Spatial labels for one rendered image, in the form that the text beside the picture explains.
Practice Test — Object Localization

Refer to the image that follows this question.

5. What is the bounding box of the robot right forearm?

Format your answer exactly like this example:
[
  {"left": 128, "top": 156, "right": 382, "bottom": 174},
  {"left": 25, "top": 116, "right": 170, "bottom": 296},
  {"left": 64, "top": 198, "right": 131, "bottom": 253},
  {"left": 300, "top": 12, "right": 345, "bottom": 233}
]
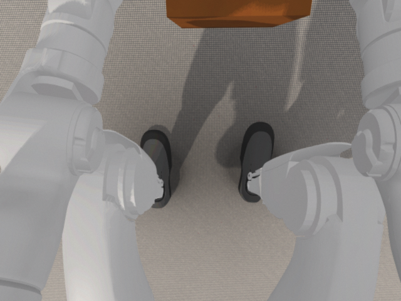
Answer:
[{"left": 349, "top": 0, "right": 401, "bottom": 110}]

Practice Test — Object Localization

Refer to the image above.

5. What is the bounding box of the robot left foot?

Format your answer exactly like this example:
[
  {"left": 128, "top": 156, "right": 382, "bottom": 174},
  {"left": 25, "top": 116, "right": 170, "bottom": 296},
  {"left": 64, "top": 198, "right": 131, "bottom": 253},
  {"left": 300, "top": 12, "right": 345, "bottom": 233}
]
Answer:
[{"left": 140, "top": 130, "right": 172, "bottom": 208}]

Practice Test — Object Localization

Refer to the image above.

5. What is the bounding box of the robot left forearm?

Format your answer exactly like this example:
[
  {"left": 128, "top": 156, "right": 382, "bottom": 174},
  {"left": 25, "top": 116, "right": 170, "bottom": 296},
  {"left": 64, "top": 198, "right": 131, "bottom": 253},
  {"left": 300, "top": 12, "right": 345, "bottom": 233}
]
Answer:
[{"left": 0, "top": 0, "right": 123, "bottom": 106}]

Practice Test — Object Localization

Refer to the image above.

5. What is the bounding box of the robot right shin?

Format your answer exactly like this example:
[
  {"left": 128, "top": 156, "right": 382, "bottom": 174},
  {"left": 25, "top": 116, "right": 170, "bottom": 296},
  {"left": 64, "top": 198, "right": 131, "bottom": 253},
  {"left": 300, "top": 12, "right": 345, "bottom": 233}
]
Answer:
[{"left": 247, "top": 142, "right": 385, "bottom": 224}]

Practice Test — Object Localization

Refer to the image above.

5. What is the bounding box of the robot right upper arm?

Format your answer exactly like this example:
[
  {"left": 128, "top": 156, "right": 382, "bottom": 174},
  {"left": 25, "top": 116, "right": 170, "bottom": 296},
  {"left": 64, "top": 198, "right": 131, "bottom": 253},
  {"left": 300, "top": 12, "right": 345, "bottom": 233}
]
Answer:
[{"left": 352, "top": 103, "right": 401, "bottom": 283}]

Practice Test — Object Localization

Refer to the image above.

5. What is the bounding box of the robot left upper arm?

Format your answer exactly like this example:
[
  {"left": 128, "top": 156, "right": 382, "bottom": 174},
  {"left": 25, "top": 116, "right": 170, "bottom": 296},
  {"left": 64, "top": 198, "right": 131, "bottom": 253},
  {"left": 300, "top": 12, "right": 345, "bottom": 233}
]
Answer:
[{"left": 0, "top": 92, "right": 106, "bottom": 301}]

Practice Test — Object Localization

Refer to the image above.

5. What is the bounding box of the carton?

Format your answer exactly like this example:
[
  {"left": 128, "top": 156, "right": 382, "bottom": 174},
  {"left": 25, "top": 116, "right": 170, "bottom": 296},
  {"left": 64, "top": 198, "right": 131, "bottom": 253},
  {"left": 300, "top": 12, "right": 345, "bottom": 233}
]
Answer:
[{"left": 166, "top": 0, "right": 312, "bottom": 28}]

